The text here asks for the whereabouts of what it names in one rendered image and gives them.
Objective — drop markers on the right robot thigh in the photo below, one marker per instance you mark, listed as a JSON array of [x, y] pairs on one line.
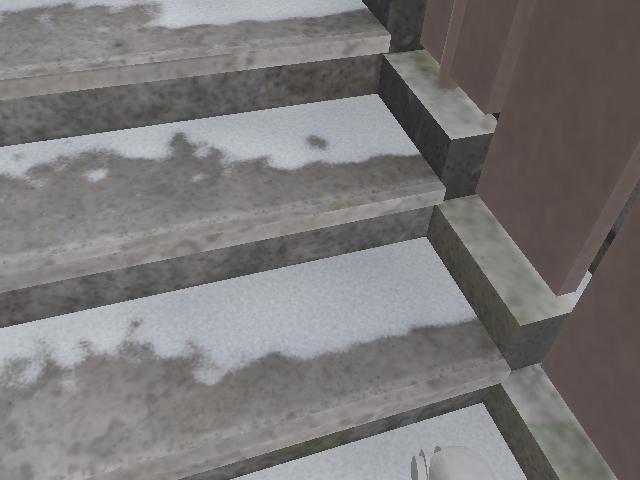
[[450, 463]]

